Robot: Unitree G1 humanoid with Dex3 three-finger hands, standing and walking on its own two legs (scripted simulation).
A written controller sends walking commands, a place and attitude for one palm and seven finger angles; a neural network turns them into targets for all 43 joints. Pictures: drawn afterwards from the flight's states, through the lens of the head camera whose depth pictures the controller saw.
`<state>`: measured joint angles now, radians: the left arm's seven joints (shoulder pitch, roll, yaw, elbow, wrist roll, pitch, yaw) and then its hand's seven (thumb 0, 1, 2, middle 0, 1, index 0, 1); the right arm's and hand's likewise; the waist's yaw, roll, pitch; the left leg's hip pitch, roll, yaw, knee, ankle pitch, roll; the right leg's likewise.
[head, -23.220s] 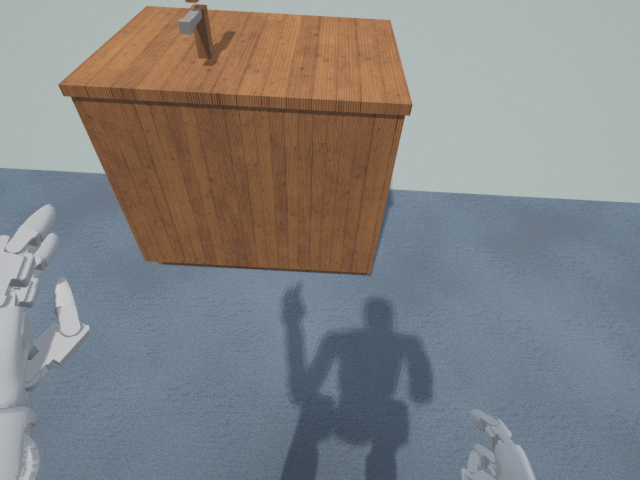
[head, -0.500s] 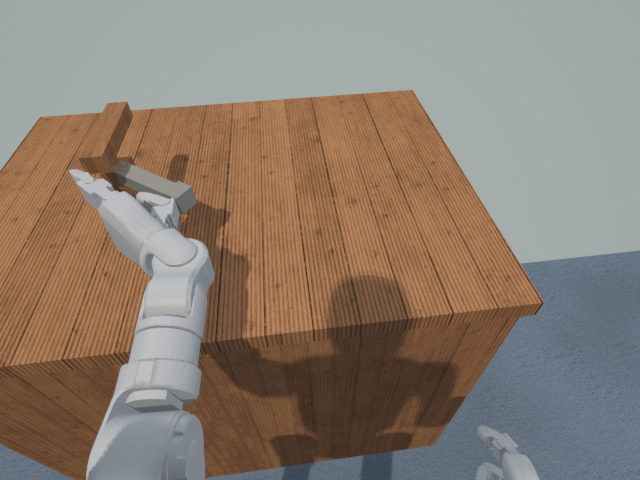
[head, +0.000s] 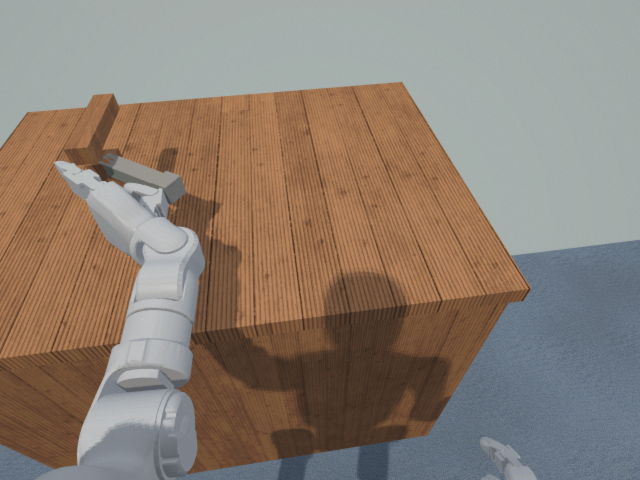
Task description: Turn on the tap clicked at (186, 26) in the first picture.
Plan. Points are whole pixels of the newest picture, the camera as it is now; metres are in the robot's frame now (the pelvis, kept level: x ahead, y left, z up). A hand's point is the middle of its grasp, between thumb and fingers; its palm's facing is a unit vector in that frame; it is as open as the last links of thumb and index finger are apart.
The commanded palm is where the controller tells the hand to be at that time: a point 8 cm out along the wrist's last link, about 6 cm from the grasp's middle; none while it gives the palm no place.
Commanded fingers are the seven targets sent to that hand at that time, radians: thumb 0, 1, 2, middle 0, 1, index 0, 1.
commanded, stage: push the lever round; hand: left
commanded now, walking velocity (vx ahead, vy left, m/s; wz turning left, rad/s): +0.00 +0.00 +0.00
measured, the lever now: (169, 187) +0.43 +0.24 +0.16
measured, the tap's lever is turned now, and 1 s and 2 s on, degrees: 54 55 55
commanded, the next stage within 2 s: none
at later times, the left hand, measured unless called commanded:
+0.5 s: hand (160, 195) +0.41 +0.24 +0.15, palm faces +0.84 -0.54 -0.06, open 8.6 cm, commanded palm +0.40 +0.22 +0.15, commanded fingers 0.00 0.90 0.90 -0.15 -0.15 -0.15 -0.15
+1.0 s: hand (160, 195) +0.41 +0.24 +0.15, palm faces +0.84 -0.53 -0.06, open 8.6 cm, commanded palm +0.40 +0.23 +0.15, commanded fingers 0.00 0.90 0.90 -0.15 -0.15 -0.15 -0.15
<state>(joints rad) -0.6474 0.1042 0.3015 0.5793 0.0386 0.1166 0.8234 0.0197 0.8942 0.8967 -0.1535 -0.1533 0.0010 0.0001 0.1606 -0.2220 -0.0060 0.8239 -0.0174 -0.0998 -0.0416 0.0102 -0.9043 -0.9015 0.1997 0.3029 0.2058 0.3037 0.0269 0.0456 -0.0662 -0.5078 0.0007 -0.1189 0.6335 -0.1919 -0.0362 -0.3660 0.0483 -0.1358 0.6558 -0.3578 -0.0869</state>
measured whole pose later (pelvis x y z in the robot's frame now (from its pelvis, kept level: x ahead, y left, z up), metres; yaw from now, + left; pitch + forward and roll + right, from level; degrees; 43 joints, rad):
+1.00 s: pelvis +0.01 -0.02 +0.00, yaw +1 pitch +4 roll +0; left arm -0.62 0.13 0.32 0.55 0.02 0.12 0.79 0.02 0.90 0.90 -0.15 -0.15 0.00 0.00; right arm 0.17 -0.23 0.00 0.81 -0.01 -0.11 -0.05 0.01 -0.90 -0.90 0.20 0.30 0.21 0.30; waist 0.04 0.04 -0.07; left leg -0.51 0.01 -0.13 0.63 -0.20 -0.03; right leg -0.37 0.06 -0.15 0.65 -0.37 -0.11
